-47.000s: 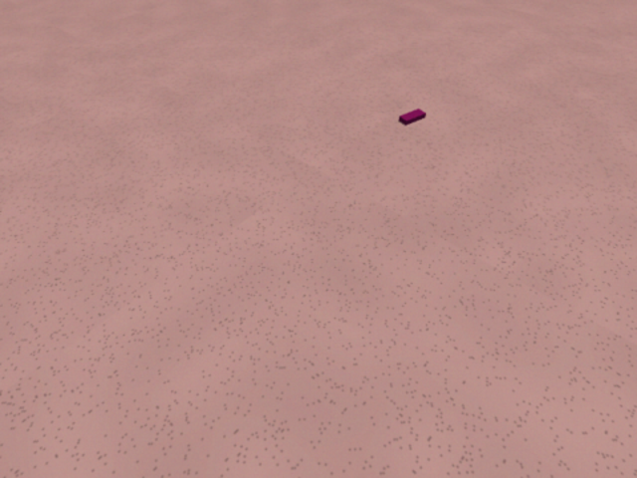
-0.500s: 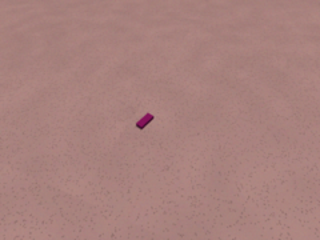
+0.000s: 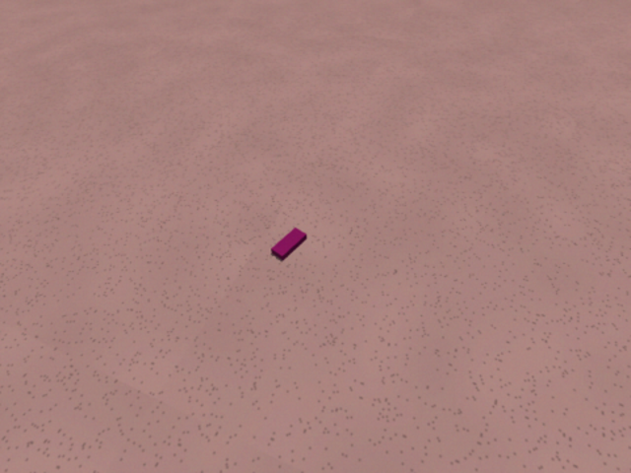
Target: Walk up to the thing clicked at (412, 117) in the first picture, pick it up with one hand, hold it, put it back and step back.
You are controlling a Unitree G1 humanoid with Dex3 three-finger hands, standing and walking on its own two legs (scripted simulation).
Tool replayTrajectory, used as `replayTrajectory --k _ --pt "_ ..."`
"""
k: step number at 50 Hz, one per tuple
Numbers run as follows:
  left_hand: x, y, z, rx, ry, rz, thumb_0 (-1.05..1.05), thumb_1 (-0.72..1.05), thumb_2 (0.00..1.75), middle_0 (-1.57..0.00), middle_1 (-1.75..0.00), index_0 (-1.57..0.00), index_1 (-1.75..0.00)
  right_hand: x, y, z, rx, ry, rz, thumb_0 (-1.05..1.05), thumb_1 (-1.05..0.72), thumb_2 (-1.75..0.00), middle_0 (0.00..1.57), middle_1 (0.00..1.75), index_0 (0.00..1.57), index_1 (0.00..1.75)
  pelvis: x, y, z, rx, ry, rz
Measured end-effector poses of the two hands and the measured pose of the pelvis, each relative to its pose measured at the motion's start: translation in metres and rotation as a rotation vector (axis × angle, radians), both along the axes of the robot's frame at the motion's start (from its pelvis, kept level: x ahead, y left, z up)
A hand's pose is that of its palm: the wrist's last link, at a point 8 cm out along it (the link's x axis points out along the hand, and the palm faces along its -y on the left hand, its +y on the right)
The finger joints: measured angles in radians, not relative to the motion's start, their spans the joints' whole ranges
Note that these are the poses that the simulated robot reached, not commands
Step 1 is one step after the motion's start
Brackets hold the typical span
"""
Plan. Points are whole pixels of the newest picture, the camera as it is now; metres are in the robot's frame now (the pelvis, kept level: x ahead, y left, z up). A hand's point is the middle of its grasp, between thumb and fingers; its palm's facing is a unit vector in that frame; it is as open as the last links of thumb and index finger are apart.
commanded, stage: step back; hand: left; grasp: from above
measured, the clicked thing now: (289, 243) +1.08 +0.16 -0.75
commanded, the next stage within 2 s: stand in 0.32 s
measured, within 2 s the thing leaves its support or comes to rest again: neither
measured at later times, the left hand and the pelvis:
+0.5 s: hand out of the picture +0.11 +0.26 -0.14, palm faces -0.02 -0.94 -0.33, open 7.4 cm; pelvis +0.02 +0.01 +0.02, yaw -1 degrees
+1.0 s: hand out of the picture +0.09 +0.26 -0.14, palm faces -0.07 -0.94 -0.34, open 7.4 cm; pelvis +0.01 +0.01 +0.02, yaw -2 degrees
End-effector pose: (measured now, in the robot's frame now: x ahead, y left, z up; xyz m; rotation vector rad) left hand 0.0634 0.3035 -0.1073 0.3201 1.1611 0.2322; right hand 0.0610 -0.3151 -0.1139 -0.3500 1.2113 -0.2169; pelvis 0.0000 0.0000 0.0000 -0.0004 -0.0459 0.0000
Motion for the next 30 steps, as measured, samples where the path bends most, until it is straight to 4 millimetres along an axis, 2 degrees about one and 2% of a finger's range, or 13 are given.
replayTrajectory --k 6,12,17,23,30 --pt "0.018 0.008 -0.010 -0.017 0.028 0.003 0.01 0.90 0.90 -0.20 -0.30 -0.21 -0.30 0.028 0.021 0.003 0.013 -0.029 0.002 0.00 -0.90 -0.89 0.20 0.30 0.21 0.30 0.009 0.008 0.000 -0.005 0.004 -0.019" --pt "0.035 0.010 -0.006 -0.021 0.012 -0.007 0.01 0.90 0.90 -0.20 -0.30 -0.21 -0.30 0.058 0.036 0.009 0.041 -0.076 0.014 0.00 -0.90 -0.89 0.20 0.30 0.21 0.30 0.016 0.009 0.005 -0.014 0.008 -0.018" --pt "0.043 0.011 0.000 -0.018 -0.001 -0.010 0.01 0.90 0.90 -0.20 -0.30 -0.21 -0.30 0.074 0.041 0.014 0.051 -0.108 0.021 0.00 -0.90 -0.89 0.20 0.30 0.21 0.30 0.017 0.012 0.009 -0.012 0.003 -0.021" --pt "0.043 0.007 0.005 -0.030 0.016 -0.029 0.00 0.90 0.90 -0.20 -0.30 -0.21 -0.29 0.073 0.041 0.019 0.058 -0.110 0.022 0.00 -0.90 -0.89 0.20 0.30 0.21 0.30 0.017 0.014 0.015 -0.007 -0.003 -0.025" --pt "0.036 0.003 0.006 -0.035 0.043 -0.038 0.00 0.90 0.90 -0.20 -0.30 -0.21 -0.30 0.051 0.035 0.018 0.054 -0.066 -0.005 0.00 -0.90 -0.89 0.20 0.30 0.21 0.30 0.015 0.013 0.018 -0.003 -0.006 -0.027"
